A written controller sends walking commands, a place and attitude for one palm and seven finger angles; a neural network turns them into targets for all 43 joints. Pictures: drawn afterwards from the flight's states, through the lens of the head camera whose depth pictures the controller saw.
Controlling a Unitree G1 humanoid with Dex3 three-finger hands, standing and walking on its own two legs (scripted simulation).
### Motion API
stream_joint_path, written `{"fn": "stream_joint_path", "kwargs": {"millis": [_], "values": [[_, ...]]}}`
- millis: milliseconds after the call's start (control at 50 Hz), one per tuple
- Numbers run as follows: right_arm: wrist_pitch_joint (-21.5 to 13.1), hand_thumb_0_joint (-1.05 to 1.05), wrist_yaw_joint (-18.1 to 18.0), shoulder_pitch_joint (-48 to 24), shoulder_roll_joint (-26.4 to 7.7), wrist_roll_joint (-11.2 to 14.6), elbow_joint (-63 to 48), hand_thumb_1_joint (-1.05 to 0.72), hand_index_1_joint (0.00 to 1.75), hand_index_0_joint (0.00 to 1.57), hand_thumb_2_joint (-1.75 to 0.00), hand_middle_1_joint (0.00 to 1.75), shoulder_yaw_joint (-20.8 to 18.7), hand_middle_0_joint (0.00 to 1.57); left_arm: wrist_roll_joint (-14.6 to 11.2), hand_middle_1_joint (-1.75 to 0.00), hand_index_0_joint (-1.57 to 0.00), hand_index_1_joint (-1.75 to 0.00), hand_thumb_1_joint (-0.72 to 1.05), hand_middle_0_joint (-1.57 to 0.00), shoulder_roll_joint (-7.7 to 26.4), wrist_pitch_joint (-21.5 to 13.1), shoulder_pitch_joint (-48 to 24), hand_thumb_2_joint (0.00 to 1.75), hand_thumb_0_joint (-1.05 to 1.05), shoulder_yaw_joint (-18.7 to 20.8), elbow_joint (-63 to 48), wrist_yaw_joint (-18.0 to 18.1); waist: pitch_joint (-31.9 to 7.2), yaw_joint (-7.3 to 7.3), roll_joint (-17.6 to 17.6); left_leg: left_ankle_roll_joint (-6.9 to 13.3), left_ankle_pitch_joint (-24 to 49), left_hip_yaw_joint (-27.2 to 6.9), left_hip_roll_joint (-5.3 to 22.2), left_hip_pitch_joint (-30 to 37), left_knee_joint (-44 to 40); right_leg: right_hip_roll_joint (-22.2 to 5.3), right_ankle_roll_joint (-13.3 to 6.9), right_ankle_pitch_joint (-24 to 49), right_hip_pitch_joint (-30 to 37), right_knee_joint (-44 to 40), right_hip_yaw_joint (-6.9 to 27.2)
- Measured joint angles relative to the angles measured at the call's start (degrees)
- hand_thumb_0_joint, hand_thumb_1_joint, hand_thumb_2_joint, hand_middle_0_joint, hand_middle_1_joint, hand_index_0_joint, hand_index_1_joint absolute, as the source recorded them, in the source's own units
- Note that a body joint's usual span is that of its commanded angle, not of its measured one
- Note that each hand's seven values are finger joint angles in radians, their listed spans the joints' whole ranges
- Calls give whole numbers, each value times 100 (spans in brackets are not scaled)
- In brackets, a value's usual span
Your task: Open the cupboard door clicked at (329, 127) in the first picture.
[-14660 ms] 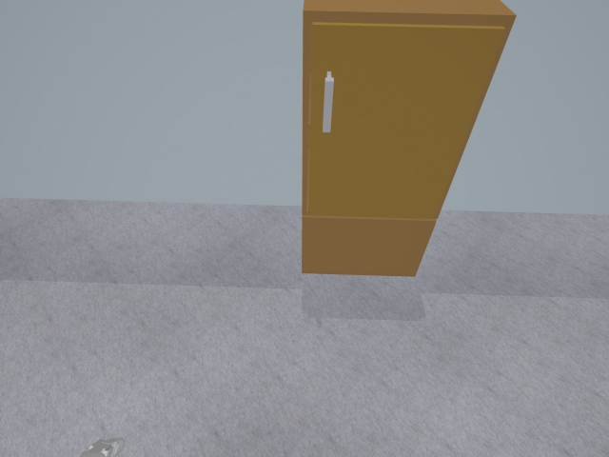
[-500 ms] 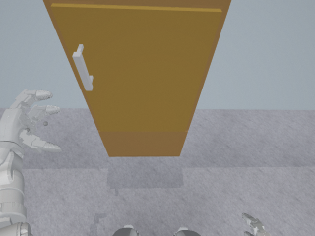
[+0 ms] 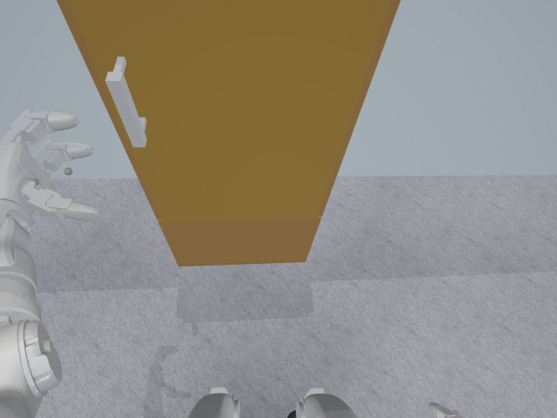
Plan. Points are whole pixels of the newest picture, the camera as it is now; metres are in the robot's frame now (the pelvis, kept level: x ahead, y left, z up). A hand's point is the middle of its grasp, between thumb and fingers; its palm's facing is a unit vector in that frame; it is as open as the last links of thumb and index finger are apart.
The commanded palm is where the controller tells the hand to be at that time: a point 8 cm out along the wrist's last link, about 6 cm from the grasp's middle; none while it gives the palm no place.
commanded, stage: move the hooked fingers beside the handle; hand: left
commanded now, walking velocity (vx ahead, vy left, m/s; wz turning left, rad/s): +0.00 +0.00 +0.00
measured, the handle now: (130, 104) +0.57 +0.24 +0.07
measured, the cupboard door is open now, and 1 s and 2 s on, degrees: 0 0 0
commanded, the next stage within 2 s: slide the fingers in behind the handle in 1.52 s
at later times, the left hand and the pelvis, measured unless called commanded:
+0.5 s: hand (81, 129) +0.50 +0.28 +0.09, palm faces +0.04 -1.00 -0.01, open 14.0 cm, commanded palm +0.49 +0.33 +0.08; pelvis +0.00 +0.00 -0.01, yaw -1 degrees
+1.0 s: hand (68, 127) +0.51 +0.31 +0.09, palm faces +0.06 -1.00 -0.03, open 14.0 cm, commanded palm +0.49 +0.33 +0.07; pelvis +0.01 +0.01 -0.01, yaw -2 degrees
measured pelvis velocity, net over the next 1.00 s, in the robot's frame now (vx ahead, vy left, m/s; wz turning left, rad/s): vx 0.01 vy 0.01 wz -0.03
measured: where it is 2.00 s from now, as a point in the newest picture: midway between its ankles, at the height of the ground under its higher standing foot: outside the picture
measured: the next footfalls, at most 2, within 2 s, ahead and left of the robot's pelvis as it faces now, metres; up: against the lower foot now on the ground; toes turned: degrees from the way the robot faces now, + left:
none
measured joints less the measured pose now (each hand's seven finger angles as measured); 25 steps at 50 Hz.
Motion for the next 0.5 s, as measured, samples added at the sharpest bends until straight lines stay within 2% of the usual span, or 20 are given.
{"fn": "stream_joint_path", "kwargs": {"millis": [160, 320, 420, 500], "values": [[180, 0, 18, 112, -13, -41, 134, -91, 30, 20, -90, 30, 17, 21, 118, -120, -30, -120, -49, -30, 209, -215, -539, 30, -2, 3, 414, 17, 44, -85, 0, 3, -12, -34, 13, -255, 133, 10, 3, 3, -226, 87, -36], [329, 0, -16, 204, -58, -73, 121, -91, 30, 20, -90, 30, 58, 21, 406, -120, -30, -120, -50, -30, 684, -79, -1108, 30, -2, 55, 964, 30, 72, -311, 14, 4, -28, -73, 50, -547, 260, 45, -1, 19, -483, 145, -75], [418, 0, -5, 259, -81, -110, 162, -91, 30, 20, -90, 30, 79, 21, 414, -120, -30, -120, -49, -30, 853, -136, -1437, 30, -2, 141, 1105, 46, 85, -399, 3, 7, -40, -65, 70, -715, 314, 62, 4, 24, -650, 182, -68], [504, 0, -2, 303, -97, -121, 136, -91, 30, 20, -90, 30, 113, 21, 529, -120, -30, -120, -49, -30, 1066, -20, -1709, 30, -2, 155, 1348, 37, 90, -506, 19, 11, -59, -83, 86, -834, 359, 80, 6, 22, -752, 192, -83]]}}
